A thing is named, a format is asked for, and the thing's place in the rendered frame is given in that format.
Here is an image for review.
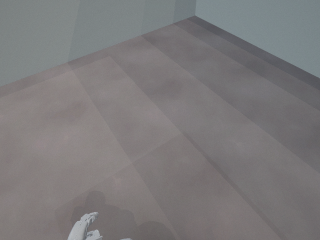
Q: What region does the robot left hand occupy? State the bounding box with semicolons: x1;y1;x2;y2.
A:
67;212;103;240

